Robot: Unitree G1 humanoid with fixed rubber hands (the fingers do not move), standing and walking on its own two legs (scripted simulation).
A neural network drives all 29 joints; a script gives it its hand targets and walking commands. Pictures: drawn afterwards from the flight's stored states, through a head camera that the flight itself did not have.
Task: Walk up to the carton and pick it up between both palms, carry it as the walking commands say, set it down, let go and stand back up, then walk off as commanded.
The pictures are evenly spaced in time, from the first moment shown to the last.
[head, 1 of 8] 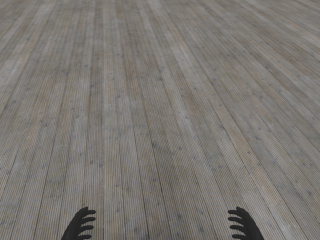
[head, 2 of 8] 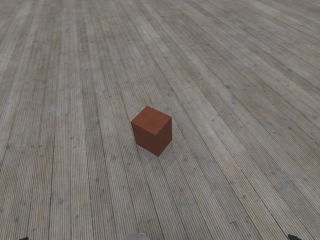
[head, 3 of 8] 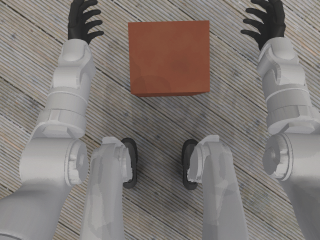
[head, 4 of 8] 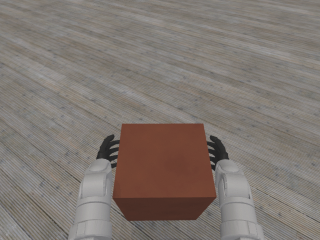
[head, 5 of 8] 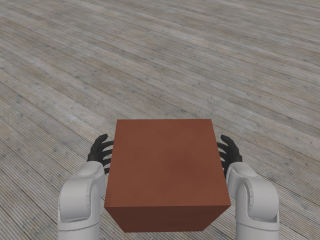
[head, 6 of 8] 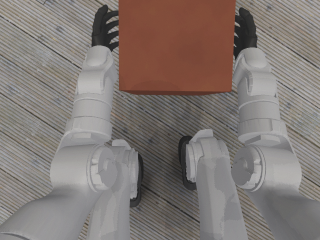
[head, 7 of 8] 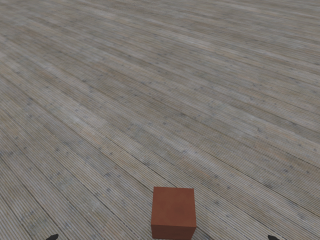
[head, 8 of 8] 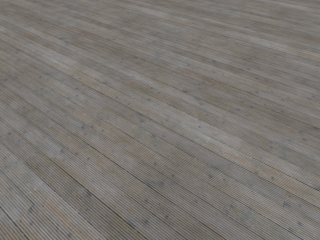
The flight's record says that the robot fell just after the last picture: no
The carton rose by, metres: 0.66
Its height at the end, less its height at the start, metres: -0.04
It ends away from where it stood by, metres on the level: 1.10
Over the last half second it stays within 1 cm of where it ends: yes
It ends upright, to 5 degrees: no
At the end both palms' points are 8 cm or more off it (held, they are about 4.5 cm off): yes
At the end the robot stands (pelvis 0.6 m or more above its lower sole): yes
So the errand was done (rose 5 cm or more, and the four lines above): no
